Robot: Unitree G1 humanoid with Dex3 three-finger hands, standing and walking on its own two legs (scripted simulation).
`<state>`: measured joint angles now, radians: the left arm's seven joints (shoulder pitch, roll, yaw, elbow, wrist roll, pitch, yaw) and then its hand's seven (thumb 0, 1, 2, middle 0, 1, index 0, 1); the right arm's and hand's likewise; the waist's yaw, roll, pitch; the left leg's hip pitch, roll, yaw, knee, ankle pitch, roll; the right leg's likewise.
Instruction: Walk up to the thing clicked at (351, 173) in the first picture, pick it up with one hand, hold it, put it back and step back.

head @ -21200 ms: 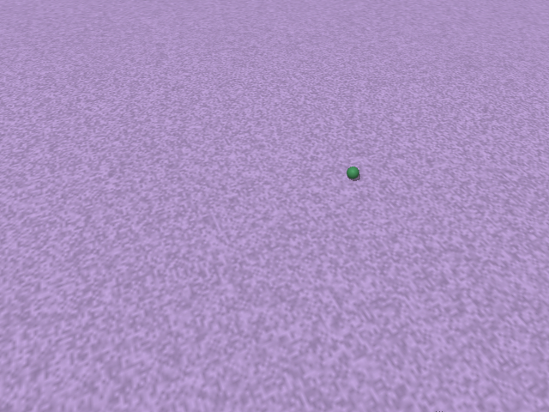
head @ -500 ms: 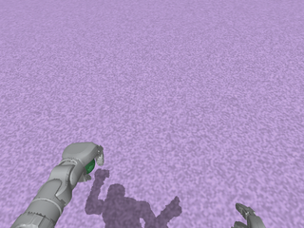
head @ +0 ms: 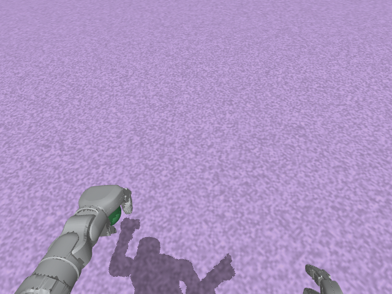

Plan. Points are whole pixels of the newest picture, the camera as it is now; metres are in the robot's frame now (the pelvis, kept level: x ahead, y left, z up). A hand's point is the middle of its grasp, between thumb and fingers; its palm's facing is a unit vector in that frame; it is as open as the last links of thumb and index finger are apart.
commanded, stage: crouch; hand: left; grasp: from above
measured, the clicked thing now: (107, 212) +0.31 +0.23 -0.05
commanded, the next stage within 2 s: lower in 1.90 s
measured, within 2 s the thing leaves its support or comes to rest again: neither
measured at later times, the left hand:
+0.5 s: hand (126, 235) +0.33 +0.24 -0.23, palm faces -0.41 +0.02 -0.91, open 7.2 cm
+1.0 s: hand (138, 253) +0.35 +0.26 -0.46, palm faces -0.45 -0.01 -0.90, open 7.0 cm
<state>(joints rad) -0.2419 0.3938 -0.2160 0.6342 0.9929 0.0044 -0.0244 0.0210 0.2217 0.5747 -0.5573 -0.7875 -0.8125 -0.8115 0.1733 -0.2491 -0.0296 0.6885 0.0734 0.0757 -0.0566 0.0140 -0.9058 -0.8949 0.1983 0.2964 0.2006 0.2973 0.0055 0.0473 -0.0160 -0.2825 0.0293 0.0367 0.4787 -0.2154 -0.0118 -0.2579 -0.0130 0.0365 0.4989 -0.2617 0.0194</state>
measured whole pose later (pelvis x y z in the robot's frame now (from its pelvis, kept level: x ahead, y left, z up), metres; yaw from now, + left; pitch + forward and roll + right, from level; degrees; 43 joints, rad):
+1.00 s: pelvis -0.07 +0.01 -0.31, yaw -2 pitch +37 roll -6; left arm -0.76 0.52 0.01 1.26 1.22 -0.12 0.39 -0.04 0.24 0.51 -0.62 -0.65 -0.92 -0.69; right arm 0.16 -0.22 -0.04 0.76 -0.08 -0.06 0.04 0.01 -0.90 -0.89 0.20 0.30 0.20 0.30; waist -0.15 0.03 -0.20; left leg -1.99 0.03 -0.08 1.96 -0.62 0.00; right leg -1.88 0.01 -0.02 1.92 -0.69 0.05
